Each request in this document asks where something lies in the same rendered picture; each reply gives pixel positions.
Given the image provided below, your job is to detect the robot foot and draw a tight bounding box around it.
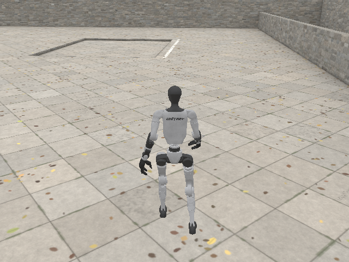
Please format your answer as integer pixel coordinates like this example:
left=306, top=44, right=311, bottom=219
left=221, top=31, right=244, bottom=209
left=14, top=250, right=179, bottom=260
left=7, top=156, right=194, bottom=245
left=159, top=206, right=167, bottom=218
left=189, top=221, right=197, bottom=235

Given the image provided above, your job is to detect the left robot forearm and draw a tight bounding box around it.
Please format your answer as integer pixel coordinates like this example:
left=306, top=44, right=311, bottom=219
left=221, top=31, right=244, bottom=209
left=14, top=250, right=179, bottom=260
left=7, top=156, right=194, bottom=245
left=141, top=133, right=154, bottom=160

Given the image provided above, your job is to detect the robot left upper arm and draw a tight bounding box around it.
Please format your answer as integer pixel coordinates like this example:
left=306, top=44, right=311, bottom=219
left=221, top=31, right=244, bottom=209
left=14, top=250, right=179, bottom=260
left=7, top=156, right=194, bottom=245
left=149, top=110, right=164, bottom=141

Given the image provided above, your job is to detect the right robot forearm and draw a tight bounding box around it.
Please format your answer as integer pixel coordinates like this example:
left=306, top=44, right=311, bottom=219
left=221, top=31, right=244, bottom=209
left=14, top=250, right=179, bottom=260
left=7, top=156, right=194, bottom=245
left=194, top=131, right=201, bottom=144

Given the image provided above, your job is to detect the robot right hand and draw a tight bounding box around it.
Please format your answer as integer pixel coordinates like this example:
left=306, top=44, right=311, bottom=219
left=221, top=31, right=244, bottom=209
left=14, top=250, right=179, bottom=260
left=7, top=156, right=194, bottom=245
left=188, top=140, right=201, bottom=150

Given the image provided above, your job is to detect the robot right upper arm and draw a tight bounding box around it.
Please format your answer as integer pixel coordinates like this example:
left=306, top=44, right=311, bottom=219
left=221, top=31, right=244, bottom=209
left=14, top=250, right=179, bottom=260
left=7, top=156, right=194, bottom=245
left=186, top=109, right=200, bottom=138

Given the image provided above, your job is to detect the robot left hand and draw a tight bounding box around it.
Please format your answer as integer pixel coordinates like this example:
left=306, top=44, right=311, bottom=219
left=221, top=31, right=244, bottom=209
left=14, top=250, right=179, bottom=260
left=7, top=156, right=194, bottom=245
left=139, top=159, right=152, bottom=175

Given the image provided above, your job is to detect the robot left foot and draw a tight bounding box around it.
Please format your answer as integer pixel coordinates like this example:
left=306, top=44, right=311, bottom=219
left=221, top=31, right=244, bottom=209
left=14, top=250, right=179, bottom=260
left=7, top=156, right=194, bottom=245
left=159, top=206, right=167, bottom=218

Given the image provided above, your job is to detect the robot right foot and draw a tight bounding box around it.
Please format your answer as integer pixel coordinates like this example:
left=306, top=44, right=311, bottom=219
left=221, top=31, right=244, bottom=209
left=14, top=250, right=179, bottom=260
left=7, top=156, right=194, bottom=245
left=189, top=221, right=197, bottom=235

